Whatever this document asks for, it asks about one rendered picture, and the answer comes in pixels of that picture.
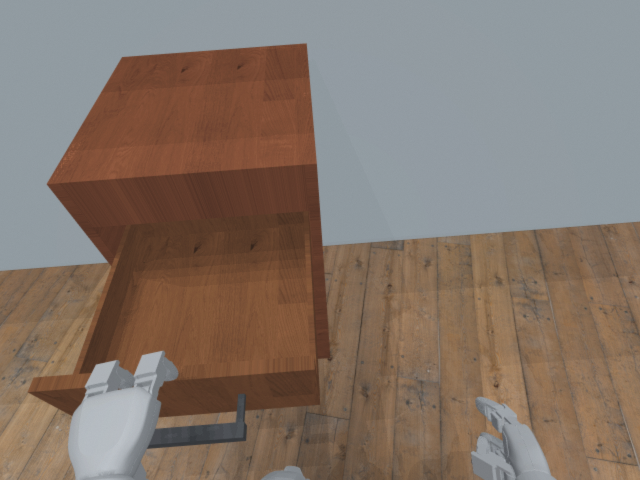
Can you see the robot left shin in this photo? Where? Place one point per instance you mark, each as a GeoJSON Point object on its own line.
{"type": "Point", "coordinates": [293, 468]}

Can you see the left robot hand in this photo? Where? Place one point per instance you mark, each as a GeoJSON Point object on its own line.
{"type": "Point", "coordinates": [111, 429]}

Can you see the drawer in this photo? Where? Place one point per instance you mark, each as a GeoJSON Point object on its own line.
{"type": "Point", "coordinates": [230, 301]}

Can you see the cabinet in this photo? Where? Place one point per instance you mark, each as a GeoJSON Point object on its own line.
{"type": "Point", "coordinates": [198, 135]}

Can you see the handle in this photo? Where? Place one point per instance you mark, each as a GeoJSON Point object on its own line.
{"type": "Point", "coordinates": [203, 434]}

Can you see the right robot hand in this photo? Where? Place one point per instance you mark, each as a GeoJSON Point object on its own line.
{"type": "Point", "coordinates": [519, 451]}

